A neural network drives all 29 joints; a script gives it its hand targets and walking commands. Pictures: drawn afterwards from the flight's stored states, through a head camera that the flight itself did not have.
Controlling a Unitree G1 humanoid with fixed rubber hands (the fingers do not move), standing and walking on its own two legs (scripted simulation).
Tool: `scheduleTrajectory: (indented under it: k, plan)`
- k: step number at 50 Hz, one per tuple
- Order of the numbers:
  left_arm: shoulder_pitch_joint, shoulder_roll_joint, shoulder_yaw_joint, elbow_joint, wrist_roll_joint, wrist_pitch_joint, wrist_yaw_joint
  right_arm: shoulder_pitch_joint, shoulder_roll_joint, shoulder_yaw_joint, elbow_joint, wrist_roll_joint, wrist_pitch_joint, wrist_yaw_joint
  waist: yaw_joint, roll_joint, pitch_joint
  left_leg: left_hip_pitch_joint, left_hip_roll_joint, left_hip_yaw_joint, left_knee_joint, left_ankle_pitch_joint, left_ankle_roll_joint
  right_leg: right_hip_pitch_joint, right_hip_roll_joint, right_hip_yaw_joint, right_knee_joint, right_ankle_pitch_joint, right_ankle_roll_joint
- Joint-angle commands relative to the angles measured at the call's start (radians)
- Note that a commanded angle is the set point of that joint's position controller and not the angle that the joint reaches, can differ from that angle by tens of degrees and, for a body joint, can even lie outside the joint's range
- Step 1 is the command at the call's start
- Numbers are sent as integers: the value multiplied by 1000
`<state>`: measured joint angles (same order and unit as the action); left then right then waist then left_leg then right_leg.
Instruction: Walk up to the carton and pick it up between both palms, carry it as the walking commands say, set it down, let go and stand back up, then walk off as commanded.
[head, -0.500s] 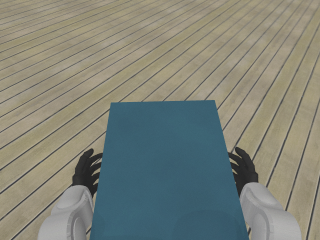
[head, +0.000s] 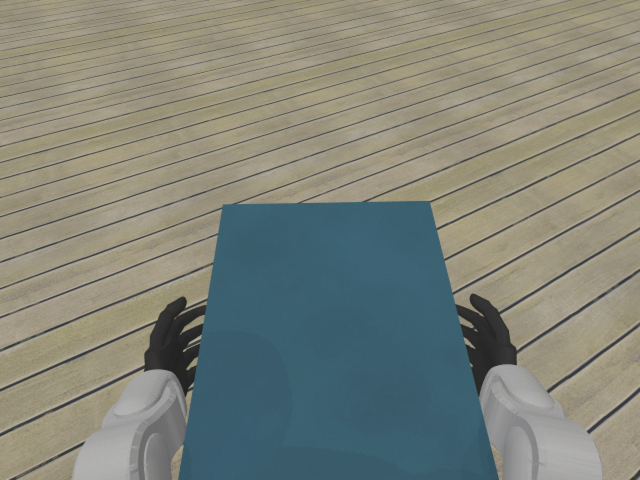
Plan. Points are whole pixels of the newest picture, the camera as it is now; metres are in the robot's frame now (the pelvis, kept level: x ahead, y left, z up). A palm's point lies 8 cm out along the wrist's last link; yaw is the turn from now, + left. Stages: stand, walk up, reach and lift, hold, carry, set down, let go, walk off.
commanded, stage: carry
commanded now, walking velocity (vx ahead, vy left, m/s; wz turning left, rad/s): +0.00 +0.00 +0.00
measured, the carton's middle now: (329, 360) +0.27 +0.02 +0.00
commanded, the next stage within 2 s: none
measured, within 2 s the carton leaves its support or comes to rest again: neither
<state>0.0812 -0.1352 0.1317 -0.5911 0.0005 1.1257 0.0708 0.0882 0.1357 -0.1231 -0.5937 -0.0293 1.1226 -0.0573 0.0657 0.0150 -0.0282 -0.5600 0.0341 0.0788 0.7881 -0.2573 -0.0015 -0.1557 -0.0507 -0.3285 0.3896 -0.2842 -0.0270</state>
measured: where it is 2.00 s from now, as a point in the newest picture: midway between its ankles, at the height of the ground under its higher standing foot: outside the picture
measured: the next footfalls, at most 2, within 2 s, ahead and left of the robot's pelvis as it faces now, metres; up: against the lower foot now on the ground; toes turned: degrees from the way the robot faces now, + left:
left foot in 0.12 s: +0.24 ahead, +0.10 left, +0.00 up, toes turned -6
right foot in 0.34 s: +0.17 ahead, -0.09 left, +0.00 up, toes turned -1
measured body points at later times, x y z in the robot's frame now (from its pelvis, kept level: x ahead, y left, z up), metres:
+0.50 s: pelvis +0.19 +0.01 -0.01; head +0.18 +0.01 +0.44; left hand +0.44 +0.17 +0.09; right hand +0.43 -0.17 +0.09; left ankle +0.20 +0.10 -0.74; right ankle +0.13 -0.09 -0.74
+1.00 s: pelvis +0.19 +0.01 -0.01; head +0.17 +0.01 +0.44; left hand +0.45 +0.17 +0.07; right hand +0.44 -0.17 +0.07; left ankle +0.20 +0.10 -0.74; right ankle +0.13 -0.09 -0.74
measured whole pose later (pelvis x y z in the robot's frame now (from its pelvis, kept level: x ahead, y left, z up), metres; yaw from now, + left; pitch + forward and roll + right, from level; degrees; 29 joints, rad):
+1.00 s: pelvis +0.19 +0.01 -0.01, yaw -1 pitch +3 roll +0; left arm -0.02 -0.13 0.17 -0.42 0.03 1.12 0.05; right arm 0.00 0.13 -0.14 -0.44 -0.05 1.13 -0.08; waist 0.00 0.00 -0.12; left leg -0.31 0.01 0.13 0.53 -0.27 0.04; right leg -0.21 -0.06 -0.20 0.52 -0.36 -0.01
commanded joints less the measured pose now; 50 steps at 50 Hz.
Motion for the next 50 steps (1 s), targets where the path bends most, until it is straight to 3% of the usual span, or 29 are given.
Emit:
scheduleTrajectory:
  k: [1,3,5,6,7,8,9,11,13,16,18,19,20,21,26,32,43,50]
  plan:
    - [-400,-683,-772,-105,-275,12,-104,-319,645,720,-96,209,10,59,-43,-175,-201,103,-40,58,-156,81,21,130,-217,129,-75,560,-8]
    - [-392,-640,-757,-98,-264,31,-94,-306,619,716,-85,204,32,50,-50,-166,-180,125,-42,76,-244,143,22,139,-208,105,1,608,13]
    - [-365,-612,-743,-81,-249,51,-85,-280,607,720,-61,200,51,46,-63,-129,-204,261,-29,60,-367,329,21,100,-171,81,142,650,62]
    - [-360,-596,-734,-78,-239,62,-79,-270,597,715,-47,198,58,43,-71,-65,-252,421,69,-48,-325,589,33,-18,-148,92,249,524,95]
    - [-367,-588,-726,-68,-234,75,-75,-278,587,708,-23,198,64,39,-82,116,-309,576,267,-253,-277,1046,104,-182,-87,86,439,214,137]
    - [-355,-587,-720,-51,-235,87,-72,-264,589,704,-14,214,71,37,-90,262,-356,687,322,-376,-336,1196,195,-336,4,133,586,-281,148]
    - [-365,-623,-725,-48,-243,84,-75,-303,614,712,-46,230,66,42,-87,168,-356,671,321,-348,-346,1131,222,-344,-26,233,557,-344,123]
    - [-398,-721,-739,-73,-255,61,-84,-392,702,750,-102,271,47,63,-79,78,-335,580,281,-246,-372,879,176,-285,-51,255,420,-338,115]
    - [-407,-739,-726,-66,-233,47,-80,-423,727,767,-113,293,39,78,-76,106,-338,512,234,-168,-385,745,145,-201,-22,201,283,-284,103]
    - [-389,-702,-702,-65,-208,38,-65,-442,704,775,-125,312,43,84,-60,106,-376,403,183,-97,-372,565,107,-26,-18,140,103,-37,78]
    - [-375,-683,-687,-59,-194,40,-58,-440,669,777,-125,303,56,82,-59,50,-333,337,136,-40,-345,420,65,13,-107,192,10,92,54]
    - [-380,-666,-683,-56,-191,45,-55,-435,651,770,-116,293,64,79,-68,-21,-303,305,119,-37,-327,351,41,13,-175,261,22,220,38]
    - [-390,-651,-677,-50,-190,51,-54,-438,639,762,-104,285,72,75,-73,-69,-280,280,111,-40,-322,301,25,24,-196,276,32,304,27]
    - [-398,-643,-674,-48,-196,56,-55,-440,633,757,-97,279,77,68,-75,-84,-265,278,110,-34,-321,305,21,31,-190,260,40,352,27]
    - [-408,-632,-685,-19,-226,71,-63,-395,615,711,-51,240,83,46,-71,-36,-293,330,114,-11,-256,543,29,48,-144,215,111,546,42]
    - [-448,-649,-692,-22,-238,62,-74,-421,637,703,-50,232,72,41,-70,-36,-303,345,96,-4,-225,603,32,68,-128,200,126,607,48]
    - [-464,-637,-644,55,-190,9,-82,-467,632,682,19,221,22,60,-66,-29,-296,346,102,-27,-266,533,40,59,-123,199,109,469,38]
    - [-497,-649,-648,76,-182,-17,-86,-492,638,674,52,213,-6,69,-64,-20,-250,315,106,-48,-328,332,53,2,-128,218,58,208,26]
